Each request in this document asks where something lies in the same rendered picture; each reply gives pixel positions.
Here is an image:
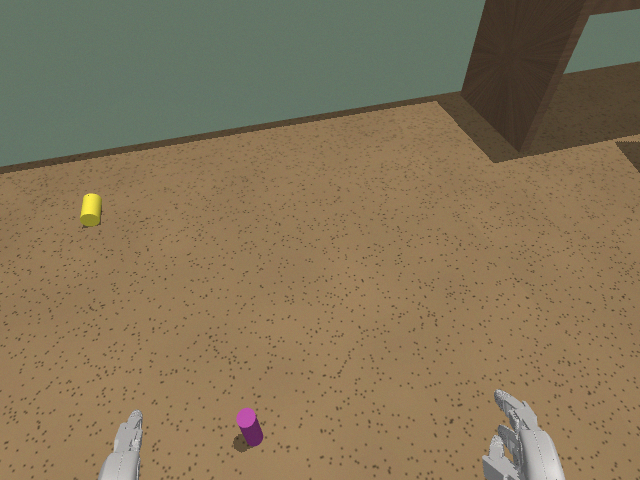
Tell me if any left robot hand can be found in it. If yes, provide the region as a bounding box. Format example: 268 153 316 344
98 409 143 480

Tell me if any desk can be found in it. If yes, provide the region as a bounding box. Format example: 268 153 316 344
460 0 640 153

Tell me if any right robot hand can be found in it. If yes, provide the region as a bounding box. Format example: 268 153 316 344
482 389 565 480

